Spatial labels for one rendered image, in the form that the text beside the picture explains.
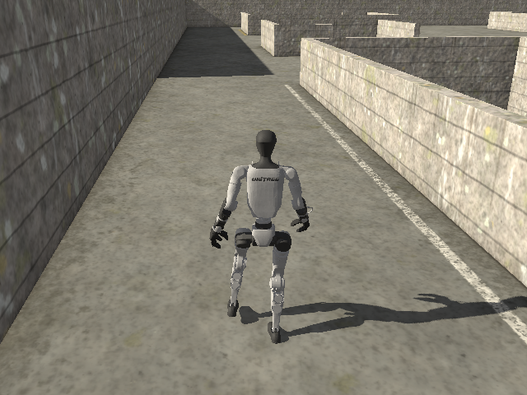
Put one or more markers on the robot right hand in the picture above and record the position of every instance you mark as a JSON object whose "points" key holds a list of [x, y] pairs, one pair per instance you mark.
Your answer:
{"points": [[304, 227]]}

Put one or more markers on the left robot forearm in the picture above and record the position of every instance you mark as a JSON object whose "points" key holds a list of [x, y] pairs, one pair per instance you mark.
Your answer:
{"points": [[221, 218]]}

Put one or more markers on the robot left hand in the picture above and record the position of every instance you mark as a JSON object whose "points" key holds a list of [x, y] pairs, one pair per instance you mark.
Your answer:
{"points": [[214, 235]]}

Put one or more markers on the robot right upper arm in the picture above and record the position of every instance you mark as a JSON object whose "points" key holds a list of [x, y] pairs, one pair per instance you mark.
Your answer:
{"points": [[294, 186]]}

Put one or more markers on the robot right shin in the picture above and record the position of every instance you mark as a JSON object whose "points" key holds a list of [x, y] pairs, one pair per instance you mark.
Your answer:
{"points": [[277, 300]]}

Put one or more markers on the right robot forearm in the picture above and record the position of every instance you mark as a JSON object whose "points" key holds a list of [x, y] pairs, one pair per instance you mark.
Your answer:
{"points": [[302, 213]]}

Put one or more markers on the robot left upper arm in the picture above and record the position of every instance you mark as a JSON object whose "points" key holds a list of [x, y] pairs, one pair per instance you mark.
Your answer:
{"points": [[238, 173]]}

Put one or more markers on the right robot foot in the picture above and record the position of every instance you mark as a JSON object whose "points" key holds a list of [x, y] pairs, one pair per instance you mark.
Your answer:
{"points": [[275, 336]]}

